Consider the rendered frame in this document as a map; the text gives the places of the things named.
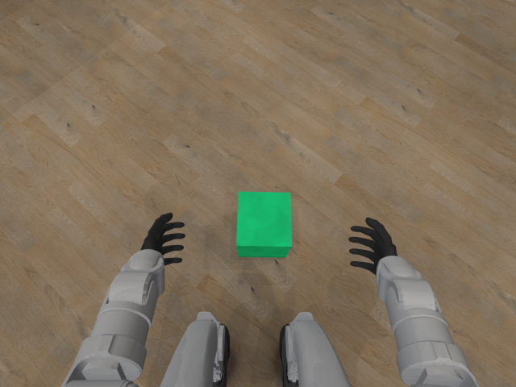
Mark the left robot forearm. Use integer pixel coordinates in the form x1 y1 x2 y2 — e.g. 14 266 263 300
61 249 164 387

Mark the robot right thigh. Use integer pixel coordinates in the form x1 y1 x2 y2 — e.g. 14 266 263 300
285 320 351 387

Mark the robot left shin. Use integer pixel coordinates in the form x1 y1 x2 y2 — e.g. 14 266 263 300
187 312 223 381

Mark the right robot forearm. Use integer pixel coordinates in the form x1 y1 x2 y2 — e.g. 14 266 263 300
376 256 480 387

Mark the carton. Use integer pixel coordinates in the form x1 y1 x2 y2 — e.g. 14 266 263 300
236 192 292 258

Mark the right robot hand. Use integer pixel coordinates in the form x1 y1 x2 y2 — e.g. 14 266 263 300
348 218 398 275

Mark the left robot hand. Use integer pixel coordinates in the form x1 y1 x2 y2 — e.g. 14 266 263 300
140 213 185 265

